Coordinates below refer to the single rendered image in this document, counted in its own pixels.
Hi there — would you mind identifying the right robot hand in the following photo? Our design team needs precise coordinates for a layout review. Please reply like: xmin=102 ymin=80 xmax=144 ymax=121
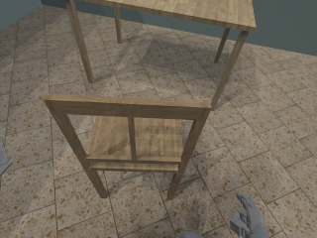
xmin=230 ymin=191 xmax=268 ymax=238

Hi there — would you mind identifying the table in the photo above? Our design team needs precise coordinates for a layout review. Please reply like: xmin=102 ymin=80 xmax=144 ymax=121
xmin=64 ymin=0 xmax=257 ymax=111

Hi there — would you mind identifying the chair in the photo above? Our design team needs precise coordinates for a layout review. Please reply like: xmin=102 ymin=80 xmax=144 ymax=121
xmin=43 ymin=94 xmax=212 ymax=200

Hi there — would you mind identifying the robot right shin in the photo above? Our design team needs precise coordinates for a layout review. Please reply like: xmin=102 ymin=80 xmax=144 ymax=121
xmin=181 ymin=229 xmax=191 ymax=233

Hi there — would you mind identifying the left robot hand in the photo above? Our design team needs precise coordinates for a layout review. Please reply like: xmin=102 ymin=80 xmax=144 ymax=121
xmin=0 ymin=136 xmax=13 ymax=177

